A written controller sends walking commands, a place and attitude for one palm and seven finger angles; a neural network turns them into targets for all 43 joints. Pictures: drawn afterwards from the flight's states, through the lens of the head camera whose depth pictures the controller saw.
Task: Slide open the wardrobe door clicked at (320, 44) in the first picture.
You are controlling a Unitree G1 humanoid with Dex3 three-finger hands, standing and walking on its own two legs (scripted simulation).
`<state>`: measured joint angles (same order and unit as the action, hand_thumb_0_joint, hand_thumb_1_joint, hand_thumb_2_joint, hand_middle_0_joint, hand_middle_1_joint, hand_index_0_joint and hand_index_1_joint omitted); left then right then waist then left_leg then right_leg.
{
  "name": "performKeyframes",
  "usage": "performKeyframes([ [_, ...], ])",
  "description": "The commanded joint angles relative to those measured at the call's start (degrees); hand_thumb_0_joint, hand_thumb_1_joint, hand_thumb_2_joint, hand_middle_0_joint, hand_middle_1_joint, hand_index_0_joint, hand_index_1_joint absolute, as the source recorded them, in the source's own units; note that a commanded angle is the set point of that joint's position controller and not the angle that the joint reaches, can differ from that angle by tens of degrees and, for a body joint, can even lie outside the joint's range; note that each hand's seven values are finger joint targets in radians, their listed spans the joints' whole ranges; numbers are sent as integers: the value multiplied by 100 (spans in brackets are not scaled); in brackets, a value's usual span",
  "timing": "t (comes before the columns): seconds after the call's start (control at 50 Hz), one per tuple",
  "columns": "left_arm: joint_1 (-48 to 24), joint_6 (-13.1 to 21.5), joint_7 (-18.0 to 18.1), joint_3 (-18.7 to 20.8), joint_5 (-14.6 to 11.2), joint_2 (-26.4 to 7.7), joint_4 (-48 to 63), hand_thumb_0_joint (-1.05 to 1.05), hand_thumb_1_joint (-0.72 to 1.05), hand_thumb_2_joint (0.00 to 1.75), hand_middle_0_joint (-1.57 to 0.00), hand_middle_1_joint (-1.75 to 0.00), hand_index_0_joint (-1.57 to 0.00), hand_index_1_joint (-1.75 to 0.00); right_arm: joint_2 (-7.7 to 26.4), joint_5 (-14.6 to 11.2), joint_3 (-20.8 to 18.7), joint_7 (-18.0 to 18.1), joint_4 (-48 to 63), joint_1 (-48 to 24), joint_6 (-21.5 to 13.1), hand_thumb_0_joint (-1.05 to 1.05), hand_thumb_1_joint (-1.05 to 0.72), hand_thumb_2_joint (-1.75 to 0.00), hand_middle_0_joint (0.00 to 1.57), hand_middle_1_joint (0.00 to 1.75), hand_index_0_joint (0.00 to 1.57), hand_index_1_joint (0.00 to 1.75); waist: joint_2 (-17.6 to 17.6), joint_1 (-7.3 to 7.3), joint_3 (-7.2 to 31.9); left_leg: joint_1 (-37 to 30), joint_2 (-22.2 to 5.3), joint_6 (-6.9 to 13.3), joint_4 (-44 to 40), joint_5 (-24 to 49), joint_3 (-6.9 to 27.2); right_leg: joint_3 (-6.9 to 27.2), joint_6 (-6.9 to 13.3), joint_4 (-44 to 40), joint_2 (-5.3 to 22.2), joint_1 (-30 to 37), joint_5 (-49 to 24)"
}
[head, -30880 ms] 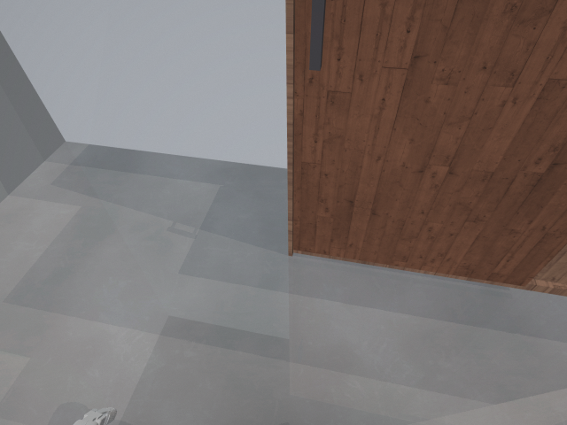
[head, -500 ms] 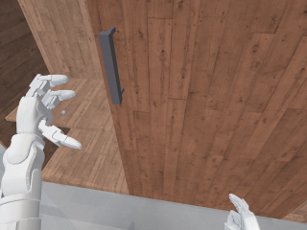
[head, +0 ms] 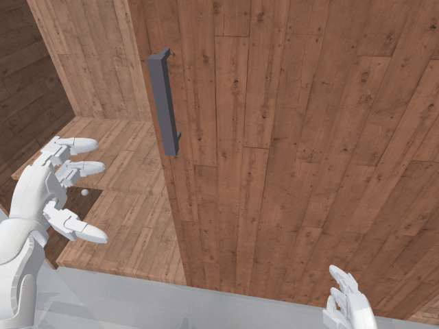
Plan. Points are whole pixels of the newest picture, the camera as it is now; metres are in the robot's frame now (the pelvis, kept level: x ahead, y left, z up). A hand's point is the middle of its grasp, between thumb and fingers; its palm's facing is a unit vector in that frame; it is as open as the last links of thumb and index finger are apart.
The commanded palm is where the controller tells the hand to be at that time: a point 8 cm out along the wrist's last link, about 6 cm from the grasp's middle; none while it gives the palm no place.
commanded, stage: draw the hand back to the body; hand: left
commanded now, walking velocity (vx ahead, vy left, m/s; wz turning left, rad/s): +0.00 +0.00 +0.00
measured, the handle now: (168, 104) +0.47 +0.17 +0.21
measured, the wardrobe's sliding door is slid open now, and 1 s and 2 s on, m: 0.67 0.67 0.67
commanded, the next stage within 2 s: step back with the hand held close in 1.02 s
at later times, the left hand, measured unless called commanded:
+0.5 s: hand (68, 201) +0.23 +0.27 +0.17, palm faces +0.43 -0.84 -0.33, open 10.2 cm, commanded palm +0.18 +0.30 +0.18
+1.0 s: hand (66, 212) +0.22 +0.26 +0.17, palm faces +0.46 -0.82 -0.35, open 7.5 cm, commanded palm +0.17 +0.30 +0.18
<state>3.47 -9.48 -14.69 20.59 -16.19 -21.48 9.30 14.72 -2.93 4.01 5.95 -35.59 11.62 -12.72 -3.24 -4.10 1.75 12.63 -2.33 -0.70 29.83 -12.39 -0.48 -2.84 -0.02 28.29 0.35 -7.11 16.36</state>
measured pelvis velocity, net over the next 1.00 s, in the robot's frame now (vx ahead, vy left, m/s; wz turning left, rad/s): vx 0.03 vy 0.00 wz -0.02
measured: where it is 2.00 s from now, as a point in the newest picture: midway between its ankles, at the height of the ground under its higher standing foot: outside the picture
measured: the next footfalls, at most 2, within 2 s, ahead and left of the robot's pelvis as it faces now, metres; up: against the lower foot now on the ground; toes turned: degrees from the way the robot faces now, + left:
none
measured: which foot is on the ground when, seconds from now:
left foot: down 0.00-1.00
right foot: down 0.00-1.00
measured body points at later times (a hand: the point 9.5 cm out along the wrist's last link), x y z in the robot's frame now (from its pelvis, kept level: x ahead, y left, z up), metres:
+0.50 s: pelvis +0.02 +0.01 +0.01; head -0.01 +0.00 +0.46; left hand +0.21 +0.31 +0.19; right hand +0.20 -0.21 -0.07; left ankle +0.05 +0.13 -0.74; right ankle +0.00 -0.12 -0.74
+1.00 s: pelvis +0.03 +0.00 +0.01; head +0.00 -0.01 +0.46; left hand +0.19 +0.31 +0.19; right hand +0.22 -0.21 -0.07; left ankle +0.05 +0.13 -0.74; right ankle +0.00 -0.12 -0.74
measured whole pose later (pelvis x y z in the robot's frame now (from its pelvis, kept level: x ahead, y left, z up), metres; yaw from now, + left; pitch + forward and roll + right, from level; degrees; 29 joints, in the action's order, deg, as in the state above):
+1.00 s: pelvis +0.03 +0.00 +0.01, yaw -1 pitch -6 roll +0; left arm 24.2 4.1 5.3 18.9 -4.3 -18.6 21.0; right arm 12.5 1.0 1.6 5.0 -37.8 10.7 -7.0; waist -3.0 -5.0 -1.2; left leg 5.6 -1.9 -0.5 23.0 -11.5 -2.0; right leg -1.5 -0.4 20.9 0.7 -0.4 14.6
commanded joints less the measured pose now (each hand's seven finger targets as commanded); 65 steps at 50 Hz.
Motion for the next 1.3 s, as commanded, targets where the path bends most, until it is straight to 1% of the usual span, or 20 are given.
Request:
performKeyframes([
  [0.0,-664,1260,1388,251,611,-837,1311,0,-22,36,-24,-96,-24,-96,567,245,-315,6,682,-944,-300,0,-90,-90,20,30,20,30,362,42,-199,-603,181,233,-717,-299,-10,111,11,-1183,-47,-909,111],
  [0.06,-644,1585,1739,222,856,-887,1743,0,-12,41,-24,-89,-24,-89,525,290,-339,-4,641,-887,-182,0,-90,-90,20,30,20,30,-243,44,412,-919,164,225,-861,-124,-50,147,47,-1003,-13,-443,-187],
  [0.1,-402,1684,1874,217,959,-899,1691,0,-4,44,-23,-85,-23,-85,543,323,-361,7,592,-890,-136,0,-90,-90,20,30,20,30,-10,26,368,-956,147,241,-910,-14,-61,139,35,-1057,-40,-356,-290],
  [0.18,-228,1828,2037,263,1096,-926,2009,0,10,51,-23,-77,-23,-77,513,371,-395,21,590,-926,-53,0,-90,-90,20,30,20,30,-139,-1,541,-1133,150,238,-976,387,-52,111,64,-1015,-37,-94,-657],
  [0.22,14,1836,2047,232,1113,-857,1952,0,17,55,-22,-73,-22,-73,493,368,-399,20,568,-973,-16,0,-90,-90,20,30,20,30,-18,10,282,-1100,131,244,-992,484,-77,106,51,-1083,-38,-121,-730],
  [0.32,603,1846,2055,295,1151,-796,1992,0,36,64,-22,-62,-22,-62,479,383,-431,-26,607,-945,91,0,-90,-90,20,30,20,30,-97,-44,209,-1099,116,211,-1045,782,-80,74,65,-1021,-46,28,-996],
  [0.4,1070,1847,2031,456,1143,-881,2125,0,50,71,-21,-53,-21,-53,505,391,-484,-61,662,-932,180,0,-90,-90,20,30,20,30,159,-82,196,-1095,106,211,-1013,990,-112,65,54,-1054,-75,89,-1205],
  [0.44,1098,1825,2024,411,1142,-824,2272,0,57,74,-21,-49,-21,-49,479,379,-476,-78,707,-922,221,0,-90,-90,20,30,20,30,-71,-64,142,-1066,102,196,-1013,1017,-123,78,54,-1025,-54,82,-1211],
  [0.62,1700,1779,2053,507,1169,-820,2516,0,90,90,-20,-30,-20,-30,450,387,-509,-74,772,-863,248,0,-90,-90,20,30,20,30,-70,-56,124,-1097,106,196,-936,1202,-174,55,38,-1033,-56,76,-1396],
  [0.68,1414,1773,2074,462,1186,-834,2613,0,90,90,-20,-30,-20,-30,455,393,-507,-50,756,-848,250,0,-90,-90,20,30,20,30,-148,-18,113,-1140,127,201,-936,1082,-175,64,31,-1080,-60,-14,-1279],
  [0.76,1361,1734,2077,449,1163,-809,2384,0,90,90,-20,-30,-20,-30,450,394,-497,-8,741,-885,253,0,-90,-90,20,30,20,30,216,-16,-58,-1109,131,244,-971,827,-173,62,7,-1176,-61,-106,-1055],
  [0.86,1411,1762,2078,514,1168,-859,2420,0,90,90,-20,-30,-20,-30,430,414,-490,-3,732,-911,234,0,-90,-90,20,30,20,30,-50,-67,91,-1144,161,249,-952,879,-187,100,19,-1180,-33,32,-1147],
  [0.9,1478,1751,2069,534,1172,-896,2429,0,90,90,-20,-30,-20,-30,441,420,-494,-9,724,-919,219,0,-90,-90,20,30,20,30,36,-79,87,-1170,160,246,-941,953,-192,98,12,-1212,-48,43,-1237],
  [0.92,1461,1757,2064,451,1175,-798,2478,0,90,90,-20,-30,-20,-30,416,412,-484,-23,730,-919,214,0,-90,-90,20,30,20,30,-128,-56,72,-1144,158,239,-940,989,-195,104,21,-1172,-30,75,-1269],
  [1.08,1547,1764,2051,538,1149,-853,2373,0,90,90,-20,-30,-20,-30,407,413,-495,-11,726,-928,232,0,-90,-90,20,30,20,30,56,-76,10,-1120,158,243,-957,933,-208,96,-2,-1215,-41,36,-1219],
  [1.12,1359,1757,2062,635,1140,-957,2213,0,90,90,-20,-30,-20,-30,424,396,-502,3,682,-921,241,0,-90,-90,20,30,20,30,120,-39,-82,-1091,153,249,-976,837,-218,101,-12,-1277,-33,-20,-1104],
  [1.14,576,2026,2132,1239,1250,-1683,2751,0,90,90,-20,-30,-20,-30,551,330,-507,-56,926,-964,394,0,-90,-90,20,30,20,30,172,150,-445,-674,82,318,-614,555,-178,559,-32,-1594,238,-681,-1436],
  [1.16,1215,2047,2082,860,1238,-1184,2219,0,90,90,-20,-30,-20,-30,443,366,-497,-56,792,-961,491,0,-90,-90,20,30,20,30,527,221,-373,-625,113,320,-433,552,-102,545,-14,-1552,382,-766,-1546],
  [1.18,1593,2044,2062,687,1276,-999,2114,0,90,90,-20,-30,-20,-30,448,368,-520,-74,861,-919,564,0,-90,-90,20,30,20,30,604,204,-245,-618,109,322,-308,682,-138,583,-21,-1478,448,-814,-1789],
  [1.28,2111,2152,2119,762,1294,-1069,2686,0,90,90,-20,-30,-20,-30,517,334,-644,-62,1131,-746,775,0,-90,-90,20,30,20,30,123,235,744,-836,-44,308,-335,1885,-171,360,-90,-812,377,-458,-2552],
])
